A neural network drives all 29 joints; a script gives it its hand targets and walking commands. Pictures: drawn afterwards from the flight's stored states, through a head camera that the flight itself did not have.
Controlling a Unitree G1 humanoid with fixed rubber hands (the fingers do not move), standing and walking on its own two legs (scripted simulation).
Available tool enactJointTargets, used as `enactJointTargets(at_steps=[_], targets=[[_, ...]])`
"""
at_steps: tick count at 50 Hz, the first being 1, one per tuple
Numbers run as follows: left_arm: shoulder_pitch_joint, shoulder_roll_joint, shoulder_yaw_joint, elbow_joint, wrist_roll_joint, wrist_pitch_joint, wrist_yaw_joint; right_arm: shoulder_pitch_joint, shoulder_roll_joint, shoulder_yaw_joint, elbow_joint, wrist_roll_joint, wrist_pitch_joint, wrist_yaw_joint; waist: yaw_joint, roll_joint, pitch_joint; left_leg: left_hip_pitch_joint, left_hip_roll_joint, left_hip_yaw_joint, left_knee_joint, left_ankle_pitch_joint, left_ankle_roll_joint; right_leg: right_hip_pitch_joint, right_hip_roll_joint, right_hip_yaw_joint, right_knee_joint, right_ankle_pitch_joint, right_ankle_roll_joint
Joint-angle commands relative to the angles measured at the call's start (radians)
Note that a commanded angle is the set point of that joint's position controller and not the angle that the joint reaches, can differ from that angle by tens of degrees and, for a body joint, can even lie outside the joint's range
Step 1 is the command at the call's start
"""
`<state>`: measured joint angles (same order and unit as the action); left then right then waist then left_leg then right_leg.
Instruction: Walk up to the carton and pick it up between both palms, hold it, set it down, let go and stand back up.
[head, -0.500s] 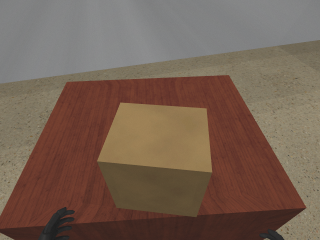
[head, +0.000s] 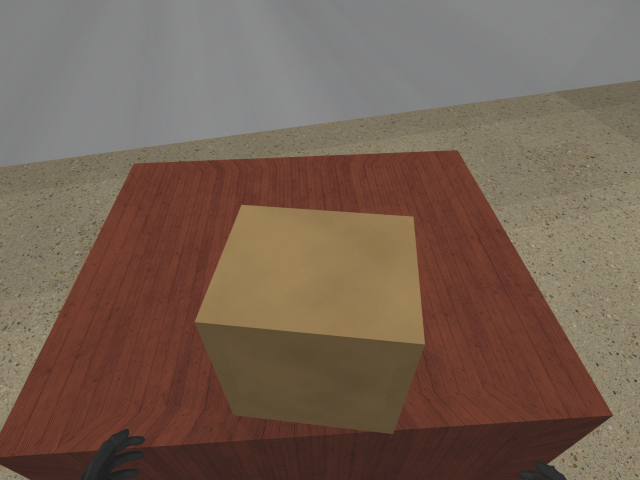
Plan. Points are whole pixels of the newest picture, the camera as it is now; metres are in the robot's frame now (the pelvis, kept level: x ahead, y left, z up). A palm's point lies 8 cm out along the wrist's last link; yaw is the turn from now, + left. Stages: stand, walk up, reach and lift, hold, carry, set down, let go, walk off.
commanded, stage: stand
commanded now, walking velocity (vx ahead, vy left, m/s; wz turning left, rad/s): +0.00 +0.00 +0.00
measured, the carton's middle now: (318, 321) +0.35 +0.01 -0.01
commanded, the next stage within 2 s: none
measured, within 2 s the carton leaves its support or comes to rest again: neither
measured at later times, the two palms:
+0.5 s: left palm out of the picture +0.14 +0.29 -0.07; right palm out of the picture +0.09 -0.28 -0.09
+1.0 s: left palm out of the picture +0.14 +0.29 -0.07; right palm out of the picture +0.08 -0.29 -0.10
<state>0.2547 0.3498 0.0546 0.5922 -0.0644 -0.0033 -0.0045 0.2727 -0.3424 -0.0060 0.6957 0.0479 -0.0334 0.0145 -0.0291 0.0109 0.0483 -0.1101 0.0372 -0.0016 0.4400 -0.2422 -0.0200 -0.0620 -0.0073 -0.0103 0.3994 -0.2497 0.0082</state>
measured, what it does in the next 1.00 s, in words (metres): stands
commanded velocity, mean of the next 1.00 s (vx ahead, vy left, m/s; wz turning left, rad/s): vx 0.00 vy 0.00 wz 0.00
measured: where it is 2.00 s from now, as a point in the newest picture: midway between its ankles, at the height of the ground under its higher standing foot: outside the picture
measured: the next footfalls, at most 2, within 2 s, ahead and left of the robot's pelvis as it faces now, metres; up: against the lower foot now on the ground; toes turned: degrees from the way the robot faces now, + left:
none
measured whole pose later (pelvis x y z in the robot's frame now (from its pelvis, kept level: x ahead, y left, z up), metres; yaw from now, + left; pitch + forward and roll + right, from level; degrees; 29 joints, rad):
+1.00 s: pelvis +0.00 +0.00 +0.00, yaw +0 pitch -5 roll -1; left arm 0.22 0.36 0.05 0.68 -0.06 -0.01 0.00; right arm 0.27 -0.34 -0.01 0.76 0.05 -0.03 0.01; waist -0.03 0.01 0.07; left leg -0.11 0.04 0.00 0.43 -0.24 -0.02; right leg -0.06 -0.01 -0.01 0.40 -0.25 0.01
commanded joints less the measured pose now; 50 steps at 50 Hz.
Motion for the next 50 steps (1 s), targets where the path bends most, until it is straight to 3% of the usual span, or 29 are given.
enactJointTargets(at_steps=[1, 2, 6, 7, 8, 12, 14, 19, 20, 23, 25, 28, 31, 33, 34, 35, 36, 37, 38, 39, 41, 42, 43, 45, 46, 47, 48, 49, 50], targets=[[-0.032, 0.231, 0.055, 0.004, 0.102, -0.037, 0.010, -0.068, -0.218, -0.065, 0.005, -0.091, -0.013, -0.008, 0.040, -0.021, 0.033, -0.129, 0.056, -0.049, -0.088, 0.114, 0.061, -0.080, -0.111, 0.076, -0.060, 0.121, -0.047], [-0.082, 0.185, 0.041, -0.001, 0.100, -0.037, 0.001, -0.057, -0.255, -0.078, 0.010, -0.084, -0.015, -0.013, 0.017, 0.004, 0.034, -0.141, 0.055, -0.058, -0.078, 0.108, 0.064, -0.065, -0.116, 0.072, -0.050, 0.138, -0.046], [-0.063, 0.210, 0.050, 0.004, 0.099, -0.032, 0.004, -0.116, -0.226, -0.072, -0.002, -0.088, -0.015, -0.014, 0.030, 0.046, 0.004, -0.111, 0.068, -0.063, -0.080, 0.074, 0.073, -0.069, -0.111, 0.087, -0.046, 0.121, -0.048], [-0.107, 0.193, 0.044, -0.003, 0.101, -0.040, -0.006, -0.097, -0.211, -0.069, 0.001, -0.085, -0.017, -0.014, 0.011, 0.045, -0.054, -0.096, 0.070, -0.066, -0.089, 0.092, 0.065, -0.022, -0.120, 0.076, -0.028, 0.143, -0.052], [-0.100, 0.221, 0.052, -0.001, 0.102, -0.035, 0.000, -0.106, -0.232, -0.062, 0.005, -0.087, -0.010, -0.015, 0.035, 0.016, -0.010, -0.124, 0.058, -0.049, -0.092, 0.079, 0.063, -0.033, -0.096, 0.078, -0.060, 0.144, -0.038], [-0.046, 0.237, 0.049, 0.030, 0.093, -0.037, 0.007, -0.081, -0.214, -0.062, 0.019, -0.079, -0.010, -0.010, 0.039, -0.010, 0.011, -0.082, 0.079, -0.065, -0.081, 0.168, 0.071, -0.073, -0.121, 0.093, -0.041, 0.205, -0.054], [-0.062, 0.225, 0.052, 0.030, 0.097, -0.031, 0.007, -0.097, -0.237, -0.063, 0.017, -0.090, -0.010, -0.016, 0.033, 0.036, -0.013, -0.084, 0.075, -0.053, -0.082, 0.145, 0.069, -0.048, -0.109, 0.085, -0.043, 0.184, -0.039], [-0.085, 0.223, 0.050, 0.034, 0.102, -0.045, 0.006, -0.091, -0.221, -0.069, 0.030, -0.087, -0.010, -0.012, 0.028, -0.001, 0.012, -0.094, 0.073, -0.066, -0.093, 0.173, 0.064, -0.058, -0.113, 0.060, -0.044, 0.140, -0.047], [-0.098, 0.214, 0.047, 0.025, 0.105, -0.044, 0.002, -0.064, -0.245, -0.067, 0.041, -0.083, -0.007, -0.014, 0.009, 0.042, 0.005, -0.107, 0.074, -0.072, -0.094, 0.147, 0.061, -0.037, -0.120, 0.083, -0.034, 0.173, -0.055], [-0.033, 0.203, 0.039, 0.045, 0.089, -0.042, 0.000, -0.111, -0.215, -0.065, 0.023, -0.081, -0.010, -0.012, 0.045, 0.048, 0.015, -0.136, 0.074, -0.077, -0.093, 0.145, 0.072, -0.014, -0.119, 0.079, -0.040, 0.197, -0.050], [-0.088, 0.209, 0.040, 0.048, 0.098, -0.033, -0.002, -0.117, -0.216, -0.059, 0.028, -0.076, -0.011, -0.006, 0.018, -0.018, -0.013, -0.086, 0.075, -0.069, -0.091, 0.124, 0.067, -0.050, -0.123, 0.073, -0.052, 0.183, -0.061], [-0.066, 0.211, 0.049, 0.055, 0.097, -0.034, -0.004, -0.130, -0.249, -0.068, 0.053, -0.089, -0.008, -0.015, 0.047, 0.039, -0.017, -0.102, 0.071, -0.077, -0.106, 0.087, 0.067, -0.030, -0.105, 0.063, -0.062, 0.137, -0.040], [-0.096, 0.238, 0.048, 0.057, 0.101, -0.038, 0.001, -0.092, -0.221, -0.065, 0.042, -0.073, -0.008, -0.012, 0.022, -0.012, 0.032, -0.119, 0.075, -0.081, -0.114, 0.116, 0.064, -0.063, -0.115, 0.071, -0.051, 0.150, -0.046], [-0.118, 0.216, 0.046, 0.050, 0.101, -0.036, 0.003, -0.065, -0.217, -0.053, 0.066, -0.079, -0.007, -0.010, 0.005, 0.040, 0.018, -0.115, 0.074, -0.077, -0.110, 0.092, 0.059, -0.036, -0.116, 0.073, -0.062, 0.142, -0.041], [-0.096, 0.242, 0.049, 0.058, 0.096, -0.029, 0.001, -0.085, -0.234, -0.064, 0.058, -0.083, -0.006, -0.015, 0.019, -0.010, 0.043, -0.119, 0.081, -0.071, -0.103, 0.121, 0.064, -0.049, -0.116, 0.073, -0.052, 0.166, -0.052], [-0.073, 0.235, 0.052, 0.073, 0.098, -0.041, 0.003, -0.128, -0.226, -0.063, 0.050, -0.085, -0.007, -0.015, 0.035, 0.024, -0.037, -0.074, 0.077, -0.072, -0.088, 0.125, 0.065, -0.028, -0.114, 0.076, -0.054, 0.163, -0.050], [-0.107, 0.262, 0.057, 0.064, 0.101, -0.045, 0.001, -0.131, -0.202, -0.051, 0.042, -0.081, 0.000, -0.004, 0.026, -0.023, -0.034, -0.078, 0.082, -0.064, -0.096, 0.161, 0.063, -0.045, -0.106, 0.057, -0.046, 0.140, -0.043], [-0.081, 0.227, 0.044, 0.084, 0.100, -0.036, 0.006, -0.127, -0.226, -0.072, 0.047, -0.086, -0.002, -0.011, 0.039, 0.043, 0.031, -0.117, 0.080, -0.076, -0.105, 0.107, 0.068, -0.022, -0.120, 0.074, -0.074, 0.143, -0.047], [-0.067, 0.238, 0.049, 0.083, 0.099, -0.035, 0.004, -0.098, -0.203, -0.066, 0.043, -0.072, 0.001, -0.010, 0.013, 0.009, 0.008, -0.076, 0.077, -0.078, -0.097, 0.150, 0.069, -0.049, -0.125, 0.071, -0.065, 0.173, -0.052], [-0.096, 0.230, 0.043, 0.078, 0.098, -0.033, -0.003, -0.083, -0.208, -0.056, 0.061, -0.072, -0.002, -0.008, 0.022, -0.001, 0.001, -0.083, 0.093, -0.064, -0.090, 0.147, 0.071, -0.023, -0.116, 0.063, -0.059, 0.181, -0.044], [-0.074, 0.221, 0.037, 0.086, 0.099, -0.042, 0.004, -0.119, -0.204, -0.060, 0.055, -0.079, -0.005, -0.018, 0.032, 0.048, -0.018, -0.076, 0.082, -0.072, -0.088, 0.180, 0.070, -0.023, -0.128, 0.084, -0.066, 0.220, -0.048], [-0.108, 0.210, 0.030, 0.078, 0.097, -0.045, -0.002, -0.080, -0.226, -0.062, 0.067, -0.074, 0.000, -0.015, 0.008, 0.027, -0.023, -0.079, 0.073, -0.060, -0.106, 0.149, 0.065, -0.009, -0.128, 0.072, -0.059, 0.221, -0.043], [-0.082, 0.243, 0.042, 0.082, 0.085, -0.041, -0.003, -0.088, -0.225, -0.057, 0.068, -0.074, -0.003, -0.012, 0.031, -0.023, 0.014, -0.096, 0.083, -0.069, -0.109, 0.142, 0.070, -0.048, -0.119, 0.079, -0.061, 0.206, -0.037], [-0.114, 0.206, 0.032, 0.083, 0.099, -0.037, 0.002, -0.096, -0.219, -0.064, 0.062, -0.074, -0.004, -0.014, 0.021, -0.010, -0.022, -0.082, 0.077, -0.072, -0.099, 0.120, 0.063, -0.023, -0.116, 0.059, -0.060, 0.219, -0.038], [-0.099, 0.252, 0.049, 0.088, 0.103, -0.038, 0.007, -0.113, -0.219, -0.056, 0.058, -0.080, -0.006, -0.008, 0.042, 0.030, 0.011, -0.092, 0.074, -0.045, -0.108, 0.138, 0.060, -0.028, -0.122, 0.088, -0.065, 0.198, -0.040], [-0.126, 0.248, 0.045, 0.098, 0.099, -0.037, 0.009, -0.098, -0.197, -0.056, 0.064, -0.078, 0.002, -0.006, 0.006, 0.034, -0.038, -0.046, 0.077, -0.054, -0.099, 0.206, 0.053, -0.023, -0.122, 0.061, -0.046, 0.203, -0.047], [-0.076, 0.232, 0.040, 0.098, 0.089, -0.032, 0.005, -0.122, -0.247, -0.063, 0.067, -0.074, -0.001, -0.014, 0.044, 0.022, -0.028, -0.052, 0.071, -0.070, -0.094, 0.181, 0.053, -0.051, -0.106, 0.072, -0.072, 0.184, -0.045], [-0.131, 0.212, 0.039, 0.102, 0.096, -0.029, -0.001, -0.117, -0.255, -0.072, 0.068, -0.076, -0.005, -0.014, 0.014, 0.031, 0.007, -0.082, 0.068, -0.051, -0.093, 0.192, 0.058, -0.020, -0.115, 0.064, -0.062, 0.223, -0.050], [-0.098, 0.231, 0.044, 0.106, 0.096, -0.031, 0.005, -0.100, -0.229, -0.068, 0.070, -0.077, -0.004, -0.016, 0.032, 0.001, -0.031, -0.070, 0.078, -0.074, -0.094, 0.180, 0.056, -0.007, -0.111, 0.048, -0.056, 0.224, -0.039]])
